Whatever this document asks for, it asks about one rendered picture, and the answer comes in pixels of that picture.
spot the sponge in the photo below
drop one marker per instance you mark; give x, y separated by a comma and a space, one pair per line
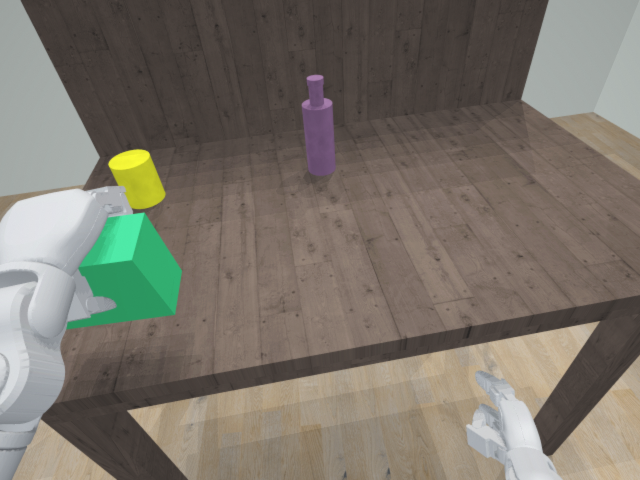
130, 264

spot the left robot forearm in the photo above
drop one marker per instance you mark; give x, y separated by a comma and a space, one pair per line
35, 299

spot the left robot hand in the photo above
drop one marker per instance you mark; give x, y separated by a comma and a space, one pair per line
60, 229

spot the right robot forearm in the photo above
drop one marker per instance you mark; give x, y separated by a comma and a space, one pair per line
525, 463

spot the table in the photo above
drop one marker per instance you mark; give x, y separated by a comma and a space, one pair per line
457, 213

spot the right robot hand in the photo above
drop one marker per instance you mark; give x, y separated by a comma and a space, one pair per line
512, 426

